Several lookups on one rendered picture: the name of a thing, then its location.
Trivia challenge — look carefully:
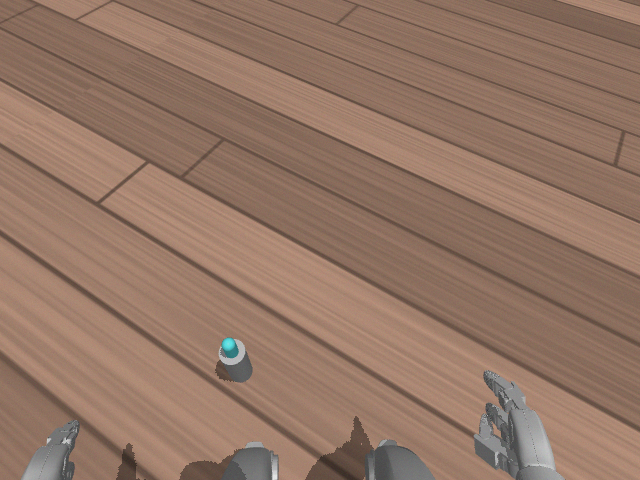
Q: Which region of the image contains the bottle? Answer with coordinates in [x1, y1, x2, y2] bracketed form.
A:
[219, 337, 253, 383]

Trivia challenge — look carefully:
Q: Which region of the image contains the left robot hand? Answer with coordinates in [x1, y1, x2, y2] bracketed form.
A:
[21, 420, 80, 480]

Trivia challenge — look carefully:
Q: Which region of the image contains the right robot hand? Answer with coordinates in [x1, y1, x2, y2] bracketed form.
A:
[474, 370, 556, 479]

